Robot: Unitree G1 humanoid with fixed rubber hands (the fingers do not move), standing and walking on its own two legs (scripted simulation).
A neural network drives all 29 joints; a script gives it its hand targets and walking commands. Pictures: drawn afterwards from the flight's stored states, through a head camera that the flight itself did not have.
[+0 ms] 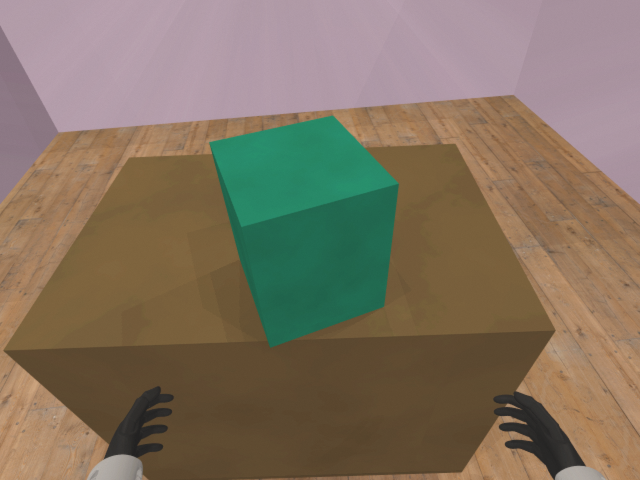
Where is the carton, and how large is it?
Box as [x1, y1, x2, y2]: [209, 116, 398, 347]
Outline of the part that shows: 333,116 323,117 209,142 239,257 270,347 381,307 384,303 398,183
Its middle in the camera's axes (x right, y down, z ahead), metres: -0.03 -0.02 +0.61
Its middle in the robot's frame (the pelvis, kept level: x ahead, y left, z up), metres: +0.47 +0.04 +0.07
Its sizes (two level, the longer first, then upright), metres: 0.210 0.200 0.250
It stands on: a pedestal, 0.70 m high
